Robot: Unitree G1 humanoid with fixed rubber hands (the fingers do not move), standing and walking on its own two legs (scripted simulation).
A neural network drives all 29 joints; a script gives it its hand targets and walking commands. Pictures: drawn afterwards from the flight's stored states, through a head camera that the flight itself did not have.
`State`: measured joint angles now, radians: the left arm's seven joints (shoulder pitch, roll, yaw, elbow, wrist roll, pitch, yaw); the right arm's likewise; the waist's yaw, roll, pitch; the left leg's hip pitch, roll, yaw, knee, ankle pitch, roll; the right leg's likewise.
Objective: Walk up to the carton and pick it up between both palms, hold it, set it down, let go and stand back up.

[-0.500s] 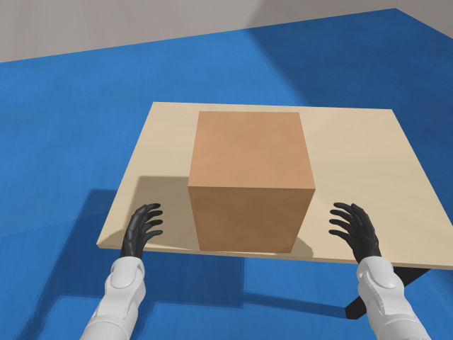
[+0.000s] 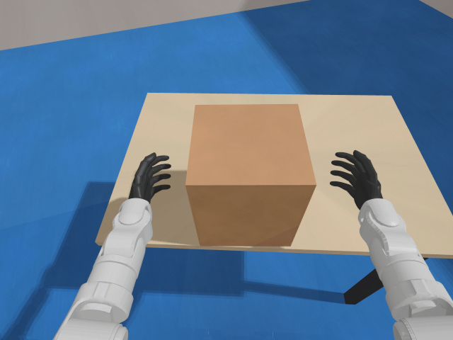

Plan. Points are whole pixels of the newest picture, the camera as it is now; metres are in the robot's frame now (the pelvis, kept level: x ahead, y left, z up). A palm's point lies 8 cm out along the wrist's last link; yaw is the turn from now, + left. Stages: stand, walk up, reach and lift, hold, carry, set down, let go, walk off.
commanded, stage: reach and lift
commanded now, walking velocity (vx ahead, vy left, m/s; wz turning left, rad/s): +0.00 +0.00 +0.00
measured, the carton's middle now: (245, 179) +0.43 -0.03 -0.02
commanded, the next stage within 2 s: none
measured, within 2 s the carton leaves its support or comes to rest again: neither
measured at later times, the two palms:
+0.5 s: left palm (143, 147) +0.43 +0.16 +0.10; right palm (364, 147) +0.41 -0.24 +0.09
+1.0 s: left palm (144, 152) +0.44 +0.17 +0.07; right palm (349, 148) +0.42 -0.23 +0.07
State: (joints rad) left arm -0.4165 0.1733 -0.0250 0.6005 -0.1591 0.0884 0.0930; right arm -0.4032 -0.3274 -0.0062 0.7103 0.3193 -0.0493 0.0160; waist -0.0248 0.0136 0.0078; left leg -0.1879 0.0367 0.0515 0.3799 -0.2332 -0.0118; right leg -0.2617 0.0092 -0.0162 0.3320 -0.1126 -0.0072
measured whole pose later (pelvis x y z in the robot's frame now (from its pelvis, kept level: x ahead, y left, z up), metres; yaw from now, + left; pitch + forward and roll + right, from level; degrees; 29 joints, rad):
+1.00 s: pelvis +0.00 -0.01 -0.01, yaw +1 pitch +14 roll +0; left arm -0.95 0.22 0.02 1.27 -0.16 -0.11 0.06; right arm -0.88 -0.33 0.08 1.22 0.35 -0.11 -0.03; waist -0.03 0.01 -0.14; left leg -0.46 0.03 0.01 0.46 -0.24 -0.02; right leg -0.52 0.01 -0.03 0.39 -0.11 -0.02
